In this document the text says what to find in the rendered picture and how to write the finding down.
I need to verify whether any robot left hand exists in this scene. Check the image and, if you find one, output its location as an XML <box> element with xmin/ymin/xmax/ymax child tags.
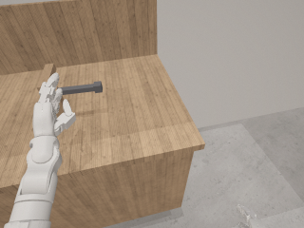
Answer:
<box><xmin>32</xmin><ymin>72</ymin><xmax>76</xmax><ymax>138</ymax></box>

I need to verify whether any counter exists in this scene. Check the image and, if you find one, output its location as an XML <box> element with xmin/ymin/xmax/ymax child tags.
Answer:
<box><xmin>0</xmin><ymin>0</ymin><xmax>205</xmax><ymax>228</ymax></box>

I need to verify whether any tap lever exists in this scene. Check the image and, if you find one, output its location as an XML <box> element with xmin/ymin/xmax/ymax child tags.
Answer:
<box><xmin>57</xmin><ymin>81</ymin><xmax>103</xmax><ymax>95</ymax></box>

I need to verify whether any robot left forearm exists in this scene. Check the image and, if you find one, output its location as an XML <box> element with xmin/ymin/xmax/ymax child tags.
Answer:
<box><xmin>4</xmin><ymin>135</ymin><xmax>63</xmax><ymax>228</ymax></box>

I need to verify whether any robot right hand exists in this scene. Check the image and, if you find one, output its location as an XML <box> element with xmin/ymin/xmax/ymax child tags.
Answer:
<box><xmin>236</xmin><ymin>204</ymin><xmax>265</xmax><ymax>228</ymax></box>

